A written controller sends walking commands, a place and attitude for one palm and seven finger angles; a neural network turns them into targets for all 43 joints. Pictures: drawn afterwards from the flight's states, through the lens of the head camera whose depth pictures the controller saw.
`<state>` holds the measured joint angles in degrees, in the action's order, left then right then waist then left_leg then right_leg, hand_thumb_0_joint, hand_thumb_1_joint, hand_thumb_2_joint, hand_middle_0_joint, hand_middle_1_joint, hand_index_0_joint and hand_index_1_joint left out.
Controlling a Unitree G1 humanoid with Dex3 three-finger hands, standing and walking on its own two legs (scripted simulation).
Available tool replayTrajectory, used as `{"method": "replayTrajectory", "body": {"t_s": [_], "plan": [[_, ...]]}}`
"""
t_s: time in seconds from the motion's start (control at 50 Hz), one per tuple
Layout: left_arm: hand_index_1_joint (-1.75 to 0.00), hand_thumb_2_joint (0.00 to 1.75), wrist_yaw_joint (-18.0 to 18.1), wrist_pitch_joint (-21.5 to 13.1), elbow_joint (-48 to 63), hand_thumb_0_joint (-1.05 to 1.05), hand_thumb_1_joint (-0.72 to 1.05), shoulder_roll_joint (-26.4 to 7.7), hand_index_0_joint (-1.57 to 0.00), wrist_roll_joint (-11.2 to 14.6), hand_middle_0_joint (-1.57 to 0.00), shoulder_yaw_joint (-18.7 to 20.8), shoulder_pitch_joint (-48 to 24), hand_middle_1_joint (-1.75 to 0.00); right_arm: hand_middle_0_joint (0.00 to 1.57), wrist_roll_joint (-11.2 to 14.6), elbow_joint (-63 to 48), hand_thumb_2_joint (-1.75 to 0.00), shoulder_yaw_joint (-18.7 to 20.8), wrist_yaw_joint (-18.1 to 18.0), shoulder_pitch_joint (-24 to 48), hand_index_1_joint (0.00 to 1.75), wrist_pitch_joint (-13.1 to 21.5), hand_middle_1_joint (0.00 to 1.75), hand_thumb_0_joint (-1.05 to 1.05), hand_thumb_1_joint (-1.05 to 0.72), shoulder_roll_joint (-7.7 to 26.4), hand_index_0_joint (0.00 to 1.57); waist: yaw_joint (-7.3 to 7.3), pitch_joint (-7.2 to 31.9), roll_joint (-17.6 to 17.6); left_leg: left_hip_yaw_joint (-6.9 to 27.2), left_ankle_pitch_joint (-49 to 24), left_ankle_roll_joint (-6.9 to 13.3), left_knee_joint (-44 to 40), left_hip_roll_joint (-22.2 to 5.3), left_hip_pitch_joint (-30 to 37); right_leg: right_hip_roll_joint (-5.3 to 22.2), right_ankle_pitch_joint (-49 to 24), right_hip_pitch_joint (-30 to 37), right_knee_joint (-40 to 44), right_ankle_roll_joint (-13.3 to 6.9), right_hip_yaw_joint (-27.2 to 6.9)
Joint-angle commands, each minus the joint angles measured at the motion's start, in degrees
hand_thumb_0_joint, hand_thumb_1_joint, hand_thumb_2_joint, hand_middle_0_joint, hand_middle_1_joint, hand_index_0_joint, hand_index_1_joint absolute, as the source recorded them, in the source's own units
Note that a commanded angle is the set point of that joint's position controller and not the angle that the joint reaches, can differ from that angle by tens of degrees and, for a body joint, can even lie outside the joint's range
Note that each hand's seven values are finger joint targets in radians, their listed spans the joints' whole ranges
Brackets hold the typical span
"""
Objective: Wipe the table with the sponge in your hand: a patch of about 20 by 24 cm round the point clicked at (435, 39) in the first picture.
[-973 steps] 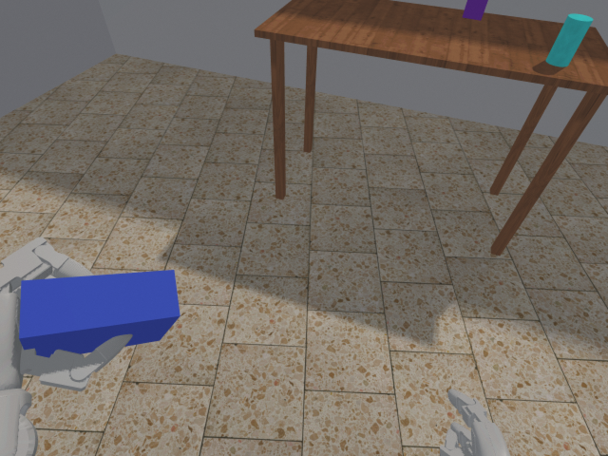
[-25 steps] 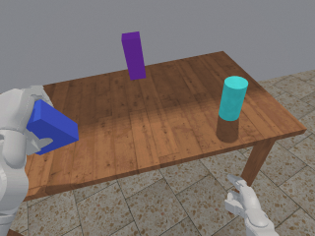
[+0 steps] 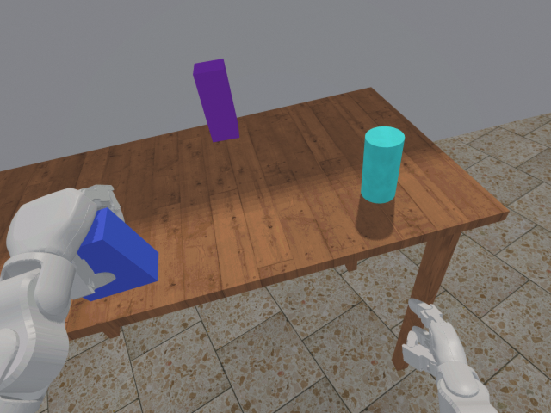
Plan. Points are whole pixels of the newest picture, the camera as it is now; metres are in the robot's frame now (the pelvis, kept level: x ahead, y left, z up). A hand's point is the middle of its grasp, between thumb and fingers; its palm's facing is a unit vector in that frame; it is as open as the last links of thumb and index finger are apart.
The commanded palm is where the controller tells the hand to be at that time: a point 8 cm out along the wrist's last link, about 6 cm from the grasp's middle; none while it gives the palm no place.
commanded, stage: move the sponge above the wiping area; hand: left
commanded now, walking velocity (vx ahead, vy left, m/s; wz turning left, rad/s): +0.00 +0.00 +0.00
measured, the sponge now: (108, 264) +0.24 +0.28 +0.13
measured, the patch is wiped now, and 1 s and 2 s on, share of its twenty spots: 0.00 0.00 0.00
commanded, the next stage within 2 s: none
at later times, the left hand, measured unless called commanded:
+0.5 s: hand (105, 247) +0.25 +0.27 +0.16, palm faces +0.10 -0.06 -0.99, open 9.0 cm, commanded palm +0.21 +0.29 +0.26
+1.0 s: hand (108, 223) +0.29 +0.29 +0.17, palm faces +0.16 -0.03 -0.99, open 9.0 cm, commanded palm +0.24 +0.28 +0.24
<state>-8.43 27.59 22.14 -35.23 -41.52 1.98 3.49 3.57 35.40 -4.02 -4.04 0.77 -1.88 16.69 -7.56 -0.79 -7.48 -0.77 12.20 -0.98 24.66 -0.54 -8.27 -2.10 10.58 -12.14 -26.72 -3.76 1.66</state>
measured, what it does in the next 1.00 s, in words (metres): stands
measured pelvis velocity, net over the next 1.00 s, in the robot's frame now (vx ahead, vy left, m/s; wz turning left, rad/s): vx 0.02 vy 0.02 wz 0.01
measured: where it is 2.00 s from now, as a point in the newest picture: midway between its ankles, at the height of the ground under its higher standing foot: outside the picture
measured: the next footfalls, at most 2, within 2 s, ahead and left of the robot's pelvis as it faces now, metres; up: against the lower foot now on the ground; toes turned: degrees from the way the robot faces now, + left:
none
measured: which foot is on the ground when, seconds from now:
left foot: down 0.00-1.00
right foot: down 0.00-1.00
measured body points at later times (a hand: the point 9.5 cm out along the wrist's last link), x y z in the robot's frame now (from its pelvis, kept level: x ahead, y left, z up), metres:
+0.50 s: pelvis +0.00 +0.01 +0.00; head -0.01 -0.05 +0.45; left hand +0.24 +0.27 +0.22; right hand +0.27 -0.19 -0.07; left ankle +0.02 +0.14 -0.74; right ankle +0.05 -0.07 -0.74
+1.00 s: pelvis +0.02 +0.02 +0.00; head +0.01 -0.03 +0.45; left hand +0.27 +0.28 +0.22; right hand +0.28 -0.16 -0.07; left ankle +0.02 +0.14 -0.74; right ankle +0.05 -0.07 -0.74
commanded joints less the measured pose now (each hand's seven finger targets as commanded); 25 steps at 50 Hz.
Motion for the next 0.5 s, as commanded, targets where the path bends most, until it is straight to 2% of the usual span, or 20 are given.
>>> {"method": "replayTrajectory", "body": {"t_s": [0.0, 0.02, 0.04, 0.06, 0.1, 0.12, 0.14, 0.2, 0.22, 0.24, 0.28, 0.3, 0.32, 0.34, 0.36, 0.4, 0.42, 0.44, 0.46, 0.48], "plan": [[-1.60, 1.30, 4.26, -3.56, 15.59, 0.00, 0.10, -22.42, -1.20, -5.70, -1.20, 13.54, -18.90, -1.60, 0.20, -1.54, -11.25, -0.90, 2.30, -0.70, 14.36, 0.30, 3.64, 0.30, 0.00, -0.90, 3.67, 0.20, -1.95, 15.76, 1.53, 2.30, -7.63, 2.79, -1.58, 2.99, -0.18, 3.69, 3.90, 9.31, 5.42, 0.11, -10.90], [-1.60, 1.30, 5.09, -3.57, 16.48, 0.00, 0.10, -25.53, -1.20, -6.54, -1.20, 16.38, -20.80, -1.60, 0.20, -1.50, -11.46, -0.90, 1.93, -0.64, 16.28, 0.30, 4.31, 0.30, 0.00, -0.90, 3.38, 0.20, -2.56, 15.77, 1.05, 2.87, -7.40, 2.56, -1.35, 3.18, 0.18, 2.78, 5.45, 9.15, 5.89, -0.76, -13.36], [-1.60, 1.30, 5.97, -3.70, 13.17, 0.00, 0.10, -23.63, -1.20, -6.73, -1.20, 14.84, -22.03, -1.60, 0.20, -1.83, -10.64, -0.90, 2.20, -0.66, 14.39, 0.30, 4.21, 0.30, 0.00, -0.90, 3.09, 0.20, -2.12, 15.29, 1.40, 2.11, -7.85, 2.50, -1.14, 2.87, -0.37, 3.56, 4.93, 9.31, 5.46, -0.50, -11.40], [-1.60, 1.30, 6.53, -3.88, 8.93, 0.00, 0.10, -22.26, -1.20, -6.59, -1.20, 14.41, -20.94, -1.60, 0.20, -1.68, -9.61, -0.90, 2.30, -0.60, 13.19, 0.30, 4.03, 0.30, 0.00, -0.90, 2.87, 0.20, -1.85, 12.67, 2.85, 2.07, -7.38, 2.25, -1.76, 2.58, -0.64, 3.43, 5.18, 7.96, 6.17, -0.49, -11.59], [-1.60, 1.30, 6.63, -3.71, 5.63, 0.00, 0.10, -19.60, -1.20, -4.73, -1.20, 13.55, -19.02, -1.60, 0.20, -1.15, -8.93, -0.90, 2.83, -0.36, 12.66, 0.30, 3.31, 0.30, 0.00, -0.90, 3.31, 0.20, -1.69, 10.18, 4.10, 2.16, -6.43, 2.14, -2.25, 2.03, -1.08, 3.46, 4.16, 7.07, 6.86, -0.21, -11.15], [-1.60, 1.30, 6.47, -3.13, 3.69, 0.00, 0.10, -20.52, -1.20, -3.94, -1.20, 15.37, -18.49, -1.60, 0.20, -0.56, -8.98, -0.90, 2.72, -0.27, 14.64, 0.30, 3.69, 0.30, 0.00, -0.90, 3.40, 0.20, -1.80, 8.54, 5.57, 2.45, -5.23, 1.96, -2.07, 2.10, -1.47, 2.77, 6.57, 5.80, 8.05, -0.68, -13.32], [-1.60, 1.30, 5.90, -2.85, 2.39, 0.00, 0.10, -17.45, -1.20, -2.41, -1.20, 12.86, -17.81, -1.60, 0.20, -0.73, -8.93, -0.90, 3.02, -0.37, 13.35, 0.30, 3.22, 0.30, 0.00, -0.90, 3.91, 0.20, -1.32, 8.15, 6.04, 1.66, -4.91, 2.15, -1.69, 1.59, -2.23, 3.96, 5.67, 6.25, 7.78, 0.16, -11.36], [-1.60, 1.30, 3.50, -2.19, -0.02, 0.00, 0.10, -14.61, -1.20, -0.94, -1.20, 9.89, -14.41, -1.60, 0.20, -0.11, -9.08, -0.90, 2.79, -0.53, 13.09, 0.30, 2.80, 0.30, 0.00, -0.90, 4.32, 0.20, -0.46, 5.67, 7.62, 1.45, -3.38, 2.30, -2.45, 1.58, -3.41, 4.00, 5.78, 4.62, 8.00, 1.40, -9.26], [-1.60, 1.30, 2.73, -1.85, -0.50, 0.00, 0.10, -12.56, -1.20, -0.98, -1.20, 8.70, -13.35, -1.60, 0.20, 0.41, -9.92, -0.90, 2.23, -0.39, 15.81, 0.30, 3.65, 0.30, 0.00, -0.90, 3.58, 0.20, -0.34, 4.47, 7.63, 1.44, -2.46, 2.16, -2.21, 1.63, -3.61, 3.50, 8.02, 3.13, 8.72, 0.87, -10.78], [-1.60, 1.30, 2.11, -2.15, 0.50, 0.00, 0.10, -11.70, -1.20, -0.71, -1.20, 7.04, -13.07, -1.60, 0.20, 0.03, -10.03, -0.90, 2.52, -0.47, 13.64, 0.30, 3.60, 0.30, 0.00, -0.90, 4.39, 0.20, -0.06, 5.68, 7.14, 0.99, -2.14, 2.43, -2.11, 1.38, -3.81, 4.30, 7.40, 3.94, 8.24, 1.37, -8.98], [-1.60, 1.30, 1.42, -2.64, 2.92, 0.00, 0.10, -11.97, -1.20, -1.39, -1.20, 6.02, -13.32, -1.60, 0.20, 0.04, -10.22, -0.90, 2.63, -0.67, 13.50, 0.30, 3.68, 0.30, 0.00, -0.90, 4.41, 0.20, 0.21, 7.14, 6.16, 1.30, -1.78, 2.67, -2.51, 1.80, -3.12, 3.98, 6.88, 4.50, 7.65, 1.55, -8.31], [-1.60, 1.30, 1.30, -2.95, 5.05, 0.00, 0.10, -12.23, -1.20, -1.80, -1.20, 5.88, -13.02, -1.60, 0.20, -0.09, -10.81, -0.90, 2.64, -0.81, 13.59, 0.30, 3.93, 0.30, 0.00, -0.90, 4.21, 0.20, -0.25, 8.89, 5.84, 1.33, -2.20, 2.85, -2.29, 2.05, -2.79, 4.13, 6.85, 5.39, 7.10, 1.58, -8.28], [-1.60, 1.30, 1.45, -3.16, 7.40, 0.00, 0.10, -13.45, -1.20, -2.84, -1.20, 6.62, -15.15, -1.60, 0.20, 0.10, -11.41, -0.90, 1.93, -0.68, 16.35, 0.30, 4.75, 0.30, 0.00, -0.90, 3.53, 0.20, -0.23, 9.49, 5.04, 1.66, -2.05, 2.66, -2.19, 2.19, -1.84, 3.26, 8.36, 4.75, 7.30, 0.76, -10.16], [-1.60, 1.30, 1.81, -3.79, 8.79, 0.00, 0.10, -14.52, -1.20, -3.64, -1.20, 6.49, -18.01, -1.60, 0.20, -0.54, -11.39, -0.90, 2.20, -0.84, 14.29, 0.30, 5.02, 0.30, 0.00, -0.90, 3.91, 0.20, -0.39, 12.02, 4.31, 1.50, -2.96, 2.84, -2.00, 2.25, -1.63, 4.00, 7.63, 6.35, 6.44, 0.99, -8.48], [-1.60, 1.30, 2.33, -4.58, 8.95, 0.00, 0.10, -16.62, -1.20, -5.16, -1.20, 7.55, -20.27, -1.60, 0.20, -0.91, -10.67, -0.90, 2.47, -1.01, 13.54, 0.30, 5.02, 0.30, 0.00, -0.90, 4.00, 0.20, -0.28, 12.70, 3.52, 2.08, -3.62, 2.88, -2.57, 2.44, -0.65, 3.41, 6.81, 6.42, 6.19, 0.64, -8.68], [-1.60, 1.30, 3.54, -5.56, 11.27, 0.00, 0.10, -18.94, -1.20, -7.65, -1.20, 9.18, -21.52, -1.60, 0.20, -1.56, -10.60, -0.90, 2.55, -0.93, 12.79, 0.30, 5.01, 0.30, 0.00, -0.90, 3.64, 0.20, -1.35, 15.22, 1.63, 2.54, -7.04, 3.00, -3.09, 2.73, 0.75, 2.93, 2.77, 8.31, 4.98, 0.04, -7.96], [-1.60, 1.30, 4.51, -5.63, 13.36, 0.00, 0.10, -21.91, -1.20, -8.55, -1.20, 12.05, -23.72, -1.60, 0.20, -1.53, -11.00, -0.90, 2.20, -0.91, 14.91, 0.30, 5.54, 0.30, 0.00, -0.90, 3.34, 0.20, -2.09, 15.87, 0.87, 3.18, -7.00, 2.93, -3.15, 2.87, 1.32, 1.90, 3.68, 8.67, 5.15, -0.80, -10.02], [-1.60, 1.30, 5.70, -5.77, 10.71, 0.00, 0.10, -20.42, -1.20, -9.40, -1.20, 10.75, -25.68, -1.60, 0.20, -2.11, -10.02, -0.90, 2.32, -0.87, 12.69, 0.30, 5.54, 0.30, 0.00, -0.90, 2.98, 0.20, -1.81, 16.65, 1.07, 2.30, -8.79, 2.80, -2.97, 2.65, 1.16, 2.64, 1.75, 9.62, 4.48, -0.79, -8.20], [-1.60, 1.30, 6.58, -5.84, 7.35, 0.00, 0.10, -19.97, -1.20, -9.27, -1.20, 11.33, -24.42, -1.60, 0.20, -1.88, -9.03, -0.90, 2.48, -0.59, 11.65, 0.30, 5.19, 0.30, 0.00, -0.90, 2.89, 0.20, -1.61, 14.19, 1.95, 2.62, -8.80, 2.53, -3.66, 2.53, 1.01, 2.14, 1.70, 8.49, 5.29, -0.78, -7.97], [-1.60, 1.30, 7.06, -5.70, 5.88, 0.00, 0.10, -17.89, -1.20, -8.47, -1.20, 10.52, -23.61, -1.60, 0.20, -1.83, -8.70, -0.90, 2.68, -0.31, 11.35, 0.30, 4.77, 0.30, 0.00, -0.90, 2.99, 0.20, -1.70, 13.34, 2.33, 2.56, -8.96, 2.39, -4.10, 2.07, 0.84, 2.23, 0.56, 8.65, 5.60, -0.85, -7.45]]}}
